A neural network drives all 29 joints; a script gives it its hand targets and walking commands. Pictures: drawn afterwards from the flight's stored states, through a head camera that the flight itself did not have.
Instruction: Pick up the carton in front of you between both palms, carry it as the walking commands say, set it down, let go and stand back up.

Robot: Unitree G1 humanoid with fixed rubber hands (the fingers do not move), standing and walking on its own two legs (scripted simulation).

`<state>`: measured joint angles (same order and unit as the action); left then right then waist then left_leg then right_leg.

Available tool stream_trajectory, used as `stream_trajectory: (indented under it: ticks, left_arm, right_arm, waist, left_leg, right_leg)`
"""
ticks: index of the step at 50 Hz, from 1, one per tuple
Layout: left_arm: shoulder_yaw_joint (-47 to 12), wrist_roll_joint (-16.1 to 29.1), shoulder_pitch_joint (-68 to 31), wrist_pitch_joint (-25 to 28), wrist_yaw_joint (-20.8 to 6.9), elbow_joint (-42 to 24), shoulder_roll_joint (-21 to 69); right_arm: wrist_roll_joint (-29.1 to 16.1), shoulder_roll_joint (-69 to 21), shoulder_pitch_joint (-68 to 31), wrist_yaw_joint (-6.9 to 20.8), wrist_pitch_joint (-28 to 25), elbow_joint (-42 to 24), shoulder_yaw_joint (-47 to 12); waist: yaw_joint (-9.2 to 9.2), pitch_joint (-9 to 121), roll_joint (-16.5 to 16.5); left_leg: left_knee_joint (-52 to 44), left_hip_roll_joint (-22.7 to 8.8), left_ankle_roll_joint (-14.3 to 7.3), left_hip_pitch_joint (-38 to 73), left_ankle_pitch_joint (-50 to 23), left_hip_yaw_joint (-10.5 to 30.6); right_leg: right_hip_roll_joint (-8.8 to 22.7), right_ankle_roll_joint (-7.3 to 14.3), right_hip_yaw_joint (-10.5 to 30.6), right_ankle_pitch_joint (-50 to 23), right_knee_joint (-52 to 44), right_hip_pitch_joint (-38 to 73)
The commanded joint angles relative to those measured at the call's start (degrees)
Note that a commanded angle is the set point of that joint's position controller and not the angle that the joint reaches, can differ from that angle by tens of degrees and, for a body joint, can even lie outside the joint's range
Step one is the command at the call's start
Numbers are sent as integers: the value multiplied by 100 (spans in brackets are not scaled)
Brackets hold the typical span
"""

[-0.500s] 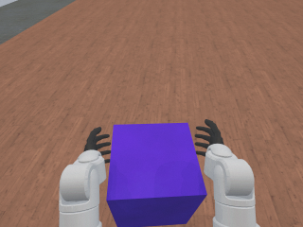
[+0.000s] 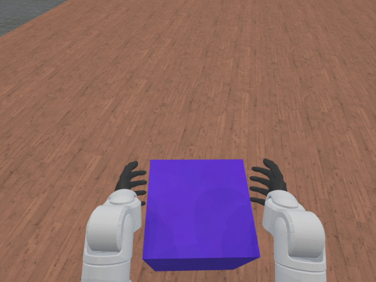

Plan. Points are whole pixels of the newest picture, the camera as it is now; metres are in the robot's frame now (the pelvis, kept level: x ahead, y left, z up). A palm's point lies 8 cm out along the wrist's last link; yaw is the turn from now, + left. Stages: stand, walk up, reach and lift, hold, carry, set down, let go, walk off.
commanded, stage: carry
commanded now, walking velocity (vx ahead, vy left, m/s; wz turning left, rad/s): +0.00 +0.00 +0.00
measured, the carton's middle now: (195, 219) +0.30 +0.00 -0.07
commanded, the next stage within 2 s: none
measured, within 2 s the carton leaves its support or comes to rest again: neither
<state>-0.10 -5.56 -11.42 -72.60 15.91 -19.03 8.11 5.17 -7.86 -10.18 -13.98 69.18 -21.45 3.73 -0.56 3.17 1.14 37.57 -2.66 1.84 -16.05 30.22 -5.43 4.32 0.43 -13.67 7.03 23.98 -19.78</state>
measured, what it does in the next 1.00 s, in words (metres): walks ahead: left foot, then left foot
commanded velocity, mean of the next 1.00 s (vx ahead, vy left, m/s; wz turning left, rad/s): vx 0.00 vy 0.00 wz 0.00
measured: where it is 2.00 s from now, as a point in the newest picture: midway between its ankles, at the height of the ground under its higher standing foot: outside the picture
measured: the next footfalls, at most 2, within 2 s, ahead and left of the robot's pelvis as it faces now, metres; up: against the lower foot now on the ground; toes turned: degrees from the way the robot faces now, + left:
left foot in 0.02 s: +0.03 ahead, +0.10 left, +0.00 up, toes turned +8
left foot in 0.36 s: +0.14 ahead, +0.10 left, +0.00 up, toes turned -4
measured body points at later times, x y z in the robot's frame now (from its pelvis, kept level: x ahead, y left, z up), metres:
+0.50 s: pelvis +0.15 +0.01 +0.00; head +0.14 +0.03 +0.45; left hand +0.43 +0.16 +0.10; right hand +0.42 -0.12 +0.10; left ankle +0.10 +0.09 -0.74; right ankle +0.11 -0.13 -0.73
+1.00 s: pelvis +0.18 -0.01 +0.00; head +0.17 -0.02 +0.45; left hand +0.47 +0.13 +0.05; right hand +0.46 -0.16 +0.05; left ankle +0.11 +0.10 -0.73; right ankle +0.12 -0.12 -0.73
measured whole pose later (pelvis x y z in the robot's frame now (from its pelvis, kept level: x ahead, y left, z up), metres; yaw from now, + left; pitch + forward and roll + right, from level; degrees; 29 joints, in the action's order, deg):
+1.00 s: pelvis +0.18 -0.01 +0.00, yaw -1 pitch +4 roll +0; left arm 3.2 -12.1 -7.0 -56.1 6.3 -4.6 7.5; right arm 11.5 -7.5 -7.1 -6.1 56.3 -4.5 2.4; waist 0.0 7.6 0.5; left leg 27.1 -3.6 0.7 -9.6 18.6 -9.4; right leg 3.7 -1.0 -10.1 18.0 27.8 -11.4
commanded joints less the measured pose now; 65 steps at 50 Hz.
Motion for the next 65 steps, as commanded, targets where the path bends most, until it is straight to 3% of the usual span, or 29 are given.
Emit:
stream_trajectory:
  ticks: [1,2,5,8,9,11,13,14,15,17,18,19,20,24,28,29,30,36,41,43,45,47,48,51,53,55,58,60,65]
  left_arm:
    - [-2953,2023,-2240,504,-1349,-1348,5984]
    - [-2951,1992,-2318,573,-1339,-1593,5792]
    - [-3108,2027,-2343,516,-1276,-1656,5651]
    - [-2998,2001,-2170,380,-1227,-1636,5443]
    - [-2952,1951,-2007,335,-1227,-1521,5091]
    - [-3094,1928,-2125,375,-1247,-1627,5409]
    - [-2677,1657,-1741,343,-1226,-1187,5363]
    - [-2717,1814,-1350,336,-1215,-1017,5442]
    - [-2719,1677,-1495,390,-1163,-1211,5439]
    - [-2687,1665,-1450,313,-1167,-1106,5423]
    - [-2507,1541,-1477,338,-1167,-1035,5294]
    - [-2567,1597,-1765,266,-1235,-1157,5303]
    - [-2738,1759,-1748,230,-1252,-1262,5321]
    - [-2899,1881,-1914,156,-1291,-927,5343]
    - [-2759,1868,-1785,296,-1395,-833,5558]
    - [-2932,1809,-1885,390,-1441,-1216,5596]
    - [-2966,1833,-1797,407,-1450,-1082,5632]
    - [-3086,1652,-1644,812,-1884,-489,5670]
    - [-3077,1538,-1838,1331,-2142,-24,5654]
    - [-2988,1509,-1621,1500,-2259,198,5648]
    - [-2880,1341,-1751,1637,-2298,430,5540]
    - [-2885,1315,-1962,1871,-2383,597,5549]
    - [-2869,1212,-1830,1948,-2427,722,5418]
    - [-2958,1272,-2236,2324,-2548,933,5394]
    - [-2671,1039,-2448,2610,-2604,1226,5046]
    - [-2635,1112,-2369,2856,-2650,1476,5190]
    - [-2026,774,-2473,3258,-2693,2038,4827]
    - [-2272,798,-2734,3529,-2680,1887,4751]
    - [-2101,715,-2846,3877,-2756,2535,4930]
  right_arm:
    - [-1855,-6020,-1513,1270,-102,-499,-3031]
    - [-1971,-6151,-1478,1296,-118,-601,-3038]
    - [-1685,-5605,-1521,1152,-120,-714,-2908]
    - [-1622,-5387,-1379,1083,-76,-909,-2890]
    - [-1630,-5368,-1254,1049,21,-662,-2757]
    - [-1639,-5334,-1351,1051,-44,-931,-2877]
    - [-1750,-5272,-1864,1049,-12,-1163,-3129]
    - [-1987,-5379,-1690,1076,34,-1106,-3252]
    - [-2070,-5424,-2005,1062,21,-1325,-3259]
    - [-1894,-5091,-1709,1094,86,-1099,-3056]
    - [-1904,-5245,-1842,1095,110,-1080,-3227]
    - [-1704,-5198,-1802,1078,106,-766,-3054]
    - [-1915,-5336,-1787,1119,84,-811,-3039]
    - [-1566,-5227,-1577,1036,75,-566,-2626]
    - [-1755,-5589,-1797,1175,15,-705,-3095]
    - [-1810,-5753,-1956,1245,-41,-906,-3176]
    - [-1906,-5644,-1940,1278,-45,-841,-3250]
    - [-1719,-5756,-1865,1686,-459,-242,-3558]
    - [-1624,-5739,-2205,1937,-989,-83,-3618]
    - [-1662,-5804,-2079,2022,-1042,415,-3662]
    - [-1570,-5605,-2138,2122,-1257,523,-3605]
    - [-1354,-5535,-2026,2197,-1483,946,-3347]
    - [-1171,-5519,-1786,2230,-1566,1317,-3198]
    - [-921,-5477,-1445,2290,-1940,1783,-2887]
    - [-623,-5248,-1751,2271,-2192,1871,-2771]
    - [-918,-5353,-2192,2374,-2410,1902,-2939]
    - [-640,-5032,-2322,2439,-2792,2422,-2661]
    - [-582,-4967,-2301,2475,-3100,2636,-2477]
    - [-439,-5009,-2500,2527,-3456,3031,-2503]
  waist:
    - [32,2473,-806]
    - [69,2444,-467]
    - [39,2241,955]
    - [144,2080,1191]
    - [115,1900,527]
    - [146,2198,442]
    - [-41,2069,-1038]
    - [-199,2108,-1870]
    - [-151,2037,-1652]
    - [56,2130,-642]
    - [-1,2028,-297]
    - [-71,1715,658]
    - [17,1965,1048]
    - [54,1644,945]
    - [108,2110,-608]
    - [116,2054,-512]
    - [52,1928,53]
    - [114,1898,439]
    - [61,2166,-918]
    - [58,2118,-921]
    - [-9,1886,106]
    - [-43,1856,891]
    - [12,1782,726]
    - [71,1920,418]
    - [94,1989,-672]
    - [33,1745,-933]
    - [-32,1837,23]
    - [11,1965,197]
    - [46,1835,-484]
  left_leg:
    - [-2174,-274,29,421,-1749,-63]
    - [-2123,-540,-18,1096,-2546,199]
    - [-1086,-1218,-223,2189,-7890,452]
    - [-629,-947,-356,3046,-9268,405]
    - [-655,-905,-325,2659,-8786,250]
    - [-137,-467,-111,1454,-7904,-166]
    - [205,-15,191,-1312,-4167,-474]
    - [-107,316,282,-2620,-782,-487]
    - [-1173,169,286,-2435,-35,-231]
    - [-3077,4,115,507,-2917,-216]
    - [-2337,-334,35,2057,-4479,-114]
    - [-1222,-1188,-419,2631,-7737,589]
    - [-1037,-1465,-821,2955,-8653,627]
    - [-1027,-1154,-622,1814,-6537,229]
    - [-624,-609,-208,845,-4843,-71]
    - [-561,-534,-164,818,-4631,-116]
    - [-566,-544,-133,716,-5093,-83]
    - [-396,-557,-226,1953,-7070,-118]
    - [-1399,-139,43,-148,-2084,-339]
    - [-1432,-174,-8,395,-3074,-328]
    - [-1446,-302,23,1382,-5750,-296]
    - [-717,-921,-300,2721,-8326,42]
    - [-604,-940,-382,2882,-8374,107]
    - [-88,-556,-134,1307,-6530,-242]
    - [-842,-372,11,92,-2572,-239]
    - [-1601,-138,73,74,-2456,-362]
    - [-933,-689,-117,1595,-5242,-67]
    - [-657,-762,-117,1741,-6027,-21]
    - [-839,-549,-105,828,-2965,-124]
  right_leg:
    - [1231,381,919,-2669,-15,2251]
    - [896,146,742,-2193,-8,1629]
    - [310,-228,281,-576,783,440]
    - [-179,-345,-16,396,461,-447]
    - [-114,-359,28,-213,206,-70]
    - [-132,-285,-31,-2070,6,1590]
    - [476,211,627,-6140,658,4025]
    - [938,678,1251,-7862,881,5142]
    - [1245,809,1407,-7764,951,5052]
    - [818,250,746,-4618,1117,2863]
    - [674,-13,747,-1962,966,908]
    - [243,-263,514,865,828,-320]
    - [85,-225,625,2025,947,-551]
    - [214,-146,795,1226,589,-158]
    - [580,-32,901,-3283,885,1336]
    - [639,-16,977,-3525,932,1301]
    - [557,-42,922,-3422,948,1269]
    - [-99,-207,258,-1394,232,350]
    - [848,287,1055,-5484,779,3075]
    - [724,301,924,-5110,868,2535]
    - [463,127,602,-3767,1478,1477]
    - [-4,-172,327,201,649,-76]
    - [-215,-229,203,628,84,-317]
    - [29,-151,408,-2773,-180,1666]
    - [716,179,899,-5373,578,2863]
    - [806,288,843,-5757,796,2753]
    - [553,86,732,-2506,811,1215]
    - [294,-78,576,-1797,686,968]
    - [607,172,932,-2156,519,1259]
